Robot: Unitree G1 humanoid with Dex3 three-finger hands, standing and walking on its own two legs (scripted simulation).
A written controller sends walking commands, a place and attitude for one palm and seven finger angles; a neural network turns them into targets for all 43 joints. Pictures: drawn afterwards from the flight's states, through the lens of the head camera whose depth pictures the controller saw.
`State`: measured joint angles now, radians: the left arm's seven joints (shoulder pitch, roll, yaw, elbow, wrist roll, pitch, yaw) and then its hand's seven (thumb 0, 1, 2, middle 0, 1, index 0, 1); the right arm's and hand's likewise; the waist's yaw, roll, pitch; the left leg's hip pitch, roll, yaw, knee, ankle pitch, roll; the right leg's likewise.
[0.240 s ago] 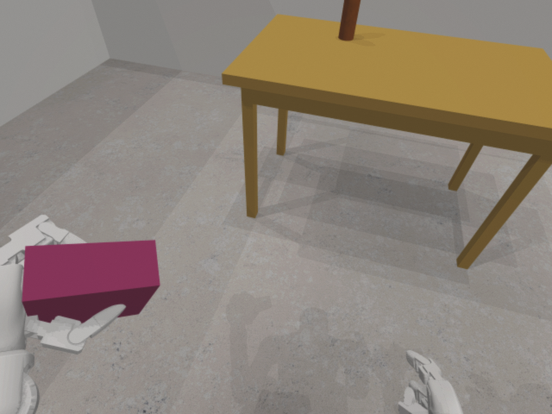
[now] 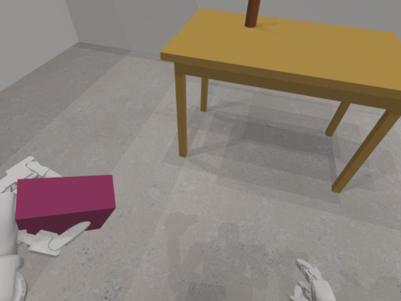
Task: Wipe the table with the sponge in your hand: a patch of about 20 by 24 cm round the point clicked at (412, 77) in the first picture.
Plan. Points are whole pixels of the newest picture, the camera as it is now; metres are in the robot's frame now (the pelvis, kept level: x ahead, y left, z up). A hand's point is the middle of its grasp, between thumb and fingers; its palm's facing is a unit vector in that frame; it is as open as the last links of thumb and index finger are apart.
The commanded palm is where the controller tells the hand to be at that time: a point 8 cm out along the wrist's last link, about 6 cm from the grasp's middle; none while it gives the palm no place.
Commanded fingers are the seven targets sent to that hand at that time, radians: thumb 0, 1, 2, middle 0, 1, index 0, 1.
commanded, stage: stand and wait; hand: left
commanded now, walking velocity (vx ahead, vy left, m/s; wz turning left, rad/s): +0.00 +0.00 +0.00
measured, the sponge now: (79, 207) +0.22 +0.21 +0.14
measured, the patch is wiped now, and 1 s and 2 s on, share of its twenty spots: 0.00 0.00 0.00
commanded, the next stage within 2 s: look at it before walking up in 0.02 s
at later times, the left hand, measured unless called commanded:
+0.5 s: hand (62, 197) +0.23 +0.23 +0.16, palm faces +0.40 -0.83 -0.38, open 9.3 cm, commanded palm +0.19 +0.26 +0.18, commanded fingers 0.00 0.10 1.30 -1.20 -1.60 -1.20 -1.60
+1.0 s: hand (141, 131) +0.37 +0.14 +0.17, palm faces +0.22 -0.86 -0.46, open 9.3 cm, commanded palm +0.33 +0.19 +0.18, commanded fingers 0.00 0.10 1.30 -1.20 -1.60 -1.20 -1.60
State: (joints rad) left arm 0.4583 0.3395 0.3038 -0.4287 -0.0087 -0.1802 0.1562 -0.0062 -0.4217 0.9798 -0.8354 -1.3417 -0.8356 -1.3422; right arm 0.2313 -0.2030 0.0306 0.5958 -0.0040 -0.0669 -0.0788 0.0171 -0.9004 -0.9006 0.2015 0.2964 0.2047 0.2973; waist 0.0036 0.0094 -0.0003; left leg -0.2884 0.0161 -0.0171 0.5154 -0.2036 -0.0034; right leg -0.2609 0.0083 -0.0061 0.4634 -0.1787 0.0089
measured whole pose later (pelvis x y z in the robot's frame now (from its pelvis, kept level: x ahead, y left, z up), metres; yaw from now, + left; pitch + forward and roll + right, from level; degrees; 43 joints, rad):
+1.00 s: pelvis +0.12 -0.05 +0.00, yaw -11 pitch +2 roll +1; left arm 0.51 0.39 0.36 -0.49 -0.02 -0.22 0.16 -0.01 -0.42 0.99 -0.84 -1.35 -0.84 -1.35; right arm 0.27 -0.26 -0.03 0.60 0.00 -0.02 -0.06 0.02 -0.90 -0.90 0.20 0.30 0.20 0.30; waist 0.00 -0.01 0.01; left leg -0.50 0.09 0.13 0.70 -0.26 -0.01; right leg -0.12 0.06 -0.01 0.43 -0.34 -0.09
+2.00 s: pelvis +0.39 -0.16 -0.01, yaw -24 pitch -1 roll -1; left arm 0.35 0.36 0.37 -0.44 -0.02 -0.20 0.17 -0.01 -0.42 0.99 -0.84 -1.35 -0.84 -1.35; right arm 0.15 -0.16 0.01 0.56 -0.01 -0.03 -0.06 0.02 -0.90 -0.90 0.20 0.30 0.20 0.30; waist 0.04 -0.02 0.07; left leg -0.34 0.13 0.21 0.61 -0.23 0.02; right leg -0.35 -0.02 -0.05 0.97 -0.55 0.03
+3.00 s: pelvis +0.32 -0.22 +0.00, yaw -36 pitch -1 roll -1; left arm 0.43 0.34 0.32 -0.44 0.01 -0.19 0.16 -0.01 -0.42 1.00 -0.84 -1.35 -0.84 -1.35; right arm 0.26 -0.12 0.05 0.64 -0.01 -0.10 -0.06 0.02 -0.90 -0.90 0.20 0.30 0.21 0.30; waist 0.04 0.04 0.00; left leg -0.18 0.09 0.10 0.50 -0.30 -0.02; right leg -0.34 -0.04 -0.11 0.70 -0.40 0.03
